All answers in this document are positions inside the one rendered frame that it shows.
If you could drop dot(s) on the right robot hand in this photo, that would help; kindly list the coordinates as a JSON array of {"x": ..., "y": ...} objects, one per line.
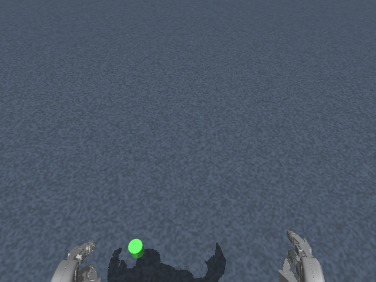
[{"x": 308, "y": 268}]

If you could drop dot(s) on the tin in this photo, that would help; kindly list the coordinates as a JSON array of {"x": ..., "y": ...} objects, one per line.
[{"x": 136, "y": 248}]

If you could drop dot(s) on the left robot hand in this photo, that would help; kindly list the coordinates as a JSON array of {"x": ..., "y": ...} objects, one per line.
[{"x": 68, "y": 270}]

